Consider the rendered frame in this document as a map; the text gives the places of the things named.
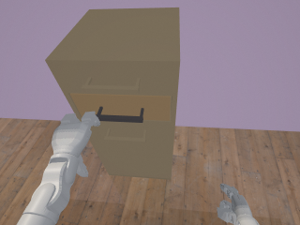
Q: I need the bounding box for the cabinet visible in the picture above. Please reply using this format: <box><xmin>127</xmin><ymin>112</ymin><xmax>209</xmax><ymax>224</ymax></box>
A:
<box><xmin>45</xmin><ymin>7</ymin><xmax>180</xmax><ymax>180</ymax></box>

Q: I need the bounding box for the robot right forearm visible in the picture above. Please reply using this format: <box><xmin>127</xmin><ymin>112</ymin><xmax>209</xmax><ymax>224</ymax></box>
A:
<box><xmin>235</xmin><ymin>215</ymin><xmax>260</xmax><ymax>225</ymax></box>

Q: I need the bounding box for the handle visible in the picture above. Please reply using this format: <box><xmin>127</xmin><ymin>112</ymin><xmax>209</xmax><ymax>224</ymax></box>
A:
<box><xmin>81</xmin><ymin>84</ymin><xmax>140</xmax><ymax>95</ymax></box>
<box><xmin>104</xmin><ymin>136</ymin><xmax>146</xmax><ymax>144</ymax></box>
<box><xmin>96</xmin><ymin>106</ymin><xmax>144</xmax><ymax>123</ymax></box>

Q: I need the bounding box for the left robot hand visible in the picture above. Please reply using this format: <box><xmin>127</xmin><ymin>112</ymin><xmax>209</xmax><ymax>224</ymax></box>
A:
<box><xmin>52</xmin><ymin>111</ymin><xmax>100</xmax><ymax>177</ymax></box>

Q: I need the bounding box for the robot left forearm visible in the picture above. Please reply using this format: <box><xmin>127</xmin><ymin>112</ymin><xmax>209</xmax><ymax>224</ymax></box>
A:
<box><xmin>16</xmin><ymin>153</ymin><xmax>80</xmax><ymax>225</ymax></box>

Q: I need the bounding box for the drawer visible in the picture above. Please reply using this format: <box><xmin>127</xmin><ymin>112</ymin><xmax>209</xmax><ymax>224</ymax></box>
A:
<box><xmin>70</xmin><ymin>93</ymin><xmax>171</xmax><ymax>121</ymax></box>

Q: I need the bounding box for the right robot hand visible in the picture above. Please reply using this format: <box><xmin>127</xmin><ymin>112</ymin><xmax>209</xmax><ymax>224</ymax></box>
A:
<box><xmin>217</xmin><ymin>183</ymin><xmax>253</xmax><ymax>225</ymax></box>

